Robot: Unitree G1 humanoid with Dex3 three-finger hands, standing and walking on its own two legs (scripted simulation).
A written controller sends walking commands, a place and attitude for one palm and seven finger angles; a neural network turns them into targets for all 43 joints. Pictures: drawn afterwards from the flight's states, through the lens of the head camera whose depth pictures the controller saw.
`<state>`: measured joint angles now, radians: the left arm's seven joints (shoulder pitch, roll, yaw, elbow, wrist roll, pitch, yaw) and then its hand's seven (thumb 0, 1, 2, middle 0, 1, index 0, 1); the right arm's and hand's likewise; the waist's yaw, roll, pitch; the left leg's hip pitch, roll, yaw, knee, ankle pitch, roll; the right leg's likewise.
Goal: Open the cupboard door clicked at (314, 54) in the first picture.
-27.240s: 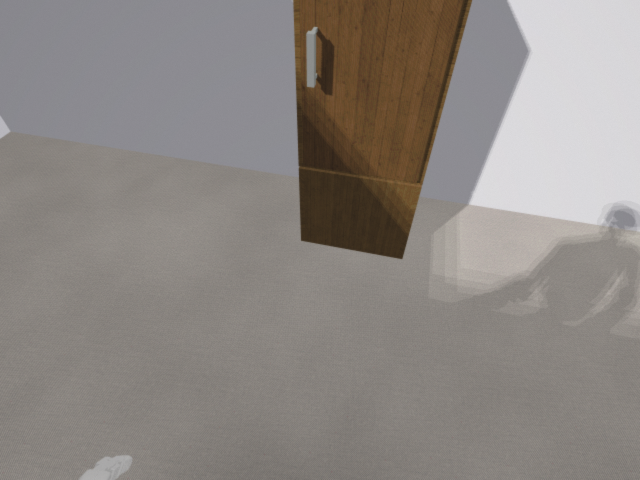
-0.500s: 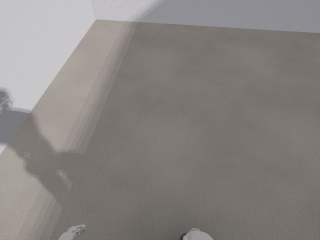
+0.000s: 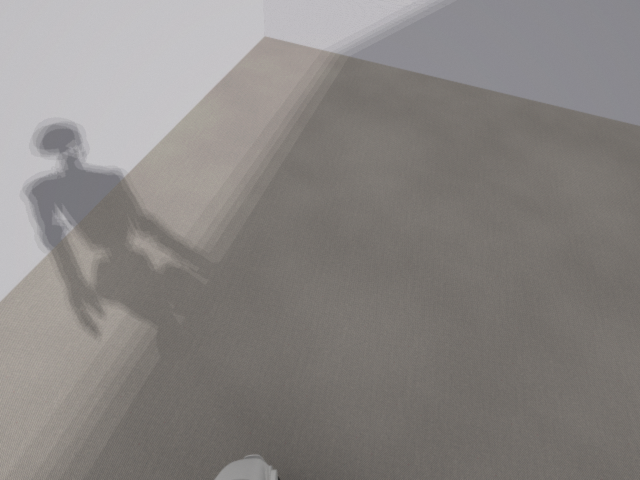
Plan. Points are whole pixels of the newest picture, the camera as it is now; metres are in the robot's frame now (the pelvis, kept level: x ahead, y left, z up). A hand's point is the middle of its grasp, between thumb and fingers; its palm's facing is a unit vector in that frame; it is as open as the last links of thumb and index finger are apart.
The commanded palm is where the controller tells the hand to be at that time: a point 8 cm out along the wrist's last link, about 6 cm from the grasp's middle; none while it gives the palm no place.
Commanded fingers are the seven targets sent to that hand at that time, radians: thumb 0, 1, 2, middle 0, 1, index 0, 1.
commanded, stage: turn to face it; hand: left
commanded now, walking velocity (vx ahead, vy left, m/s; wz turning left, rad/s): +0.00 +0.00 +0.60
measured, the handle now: out of the picture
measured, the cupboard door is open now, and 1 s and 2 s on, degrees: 48 48 48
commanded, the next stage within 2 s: none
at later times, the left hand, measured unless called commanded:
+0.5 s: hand out of the picture +0.08 +0.14 -0.13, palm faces +0.29 -0.92 -0.28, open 7.4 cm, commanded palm none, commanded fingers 0.00 0.90 0.90 -0.20 -0.30 -0.20 -0.30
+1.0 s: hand out of the picture +0.05 +0.16 -0.13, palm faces +0.58 -0.76 -0.28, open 7.4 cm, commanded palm none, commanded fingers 0.00 0.90 0.90 -0.20 -0.30 -0.20 -0.30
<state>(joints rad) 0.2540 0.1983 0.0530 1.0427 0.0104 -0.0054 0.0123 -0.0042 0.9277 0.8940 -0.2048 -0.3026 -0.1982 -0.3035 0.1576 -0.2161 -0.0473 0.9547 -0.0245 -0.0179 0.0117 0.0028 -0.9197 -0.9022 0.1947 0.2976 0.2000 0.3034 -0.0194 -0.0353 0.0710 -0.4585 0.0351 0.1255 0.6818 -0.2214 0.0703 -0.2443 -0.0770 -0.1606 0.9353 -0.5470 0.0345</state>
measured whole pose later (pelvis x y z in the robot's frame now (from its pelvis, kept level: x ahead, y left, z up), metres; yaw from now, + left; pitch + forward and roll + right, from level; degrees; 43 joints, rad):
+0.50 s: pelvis +0.06 -0.07 +0.02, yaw +18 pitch +2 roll +1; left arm 0.20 0.19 0.04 0.89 0.03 0.02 0.02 0.00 0.91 0.89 -0.20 -0.30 -0.20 -0.30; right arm 0.17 -0.26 -0.10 0.93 -0.02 0.08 0.03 0.00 -0.90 -0.90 0.20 0.30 0.20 0.30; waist -0.02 0.02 0.07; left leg -0.57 0.00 0.01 1.10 -0.42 -0.05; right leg -0.24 -0.08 -0.10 0.53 -0.32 0.01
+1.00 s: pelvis +0.10 -0.09 +0.02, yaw +36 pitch +2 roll +0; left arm 0.14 0.26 0.07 0.86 0.02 0.05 0.00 0.01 0.91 0.89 -0.20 -0.30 -0.20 -0.30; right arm 0.15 -0.24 -0.06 0.89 -0.02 0.05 0.01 0.00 -0.90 -0.90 0.20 0.30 0.21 0.30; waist 0.00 0.01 0.09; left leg -0.32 0.01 -0.07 0.55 -0.26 -0.02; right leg -0.41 -0.06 -0.01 0.81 -0.41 0.07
